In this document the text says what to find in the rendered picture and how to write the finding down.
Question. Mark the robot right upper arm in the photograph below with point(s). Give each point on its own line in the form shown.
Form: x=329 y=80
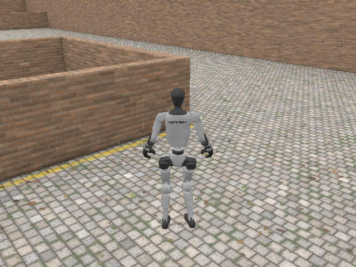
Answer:
x=198 y=126

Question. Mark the robot left hand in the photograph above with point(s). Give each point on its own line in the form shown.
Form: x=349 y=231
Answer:
x=146 y=155

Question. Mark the humanoid robot torso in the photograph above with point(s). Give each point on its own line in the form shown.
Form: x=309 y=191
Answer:
x=177 y=134

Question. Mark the left robot forearm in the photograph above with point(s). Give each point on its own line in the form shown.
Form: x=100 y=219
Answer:
x=149 y=144

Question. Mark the robot left upper arm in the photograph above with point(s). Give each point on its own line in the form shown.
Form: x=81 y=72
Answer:
x=157 y=126

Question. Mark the right robot forearm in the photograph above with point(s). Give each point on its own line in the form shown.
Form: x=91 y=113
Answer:
x=206 y=144

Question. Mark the robot right hand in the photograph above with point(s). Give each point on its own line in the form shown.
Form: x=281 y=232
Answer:
x=210 y=153

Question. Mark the right robot shin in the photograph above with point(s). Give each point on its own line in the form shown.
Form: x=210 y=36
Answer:
x=188 y=198

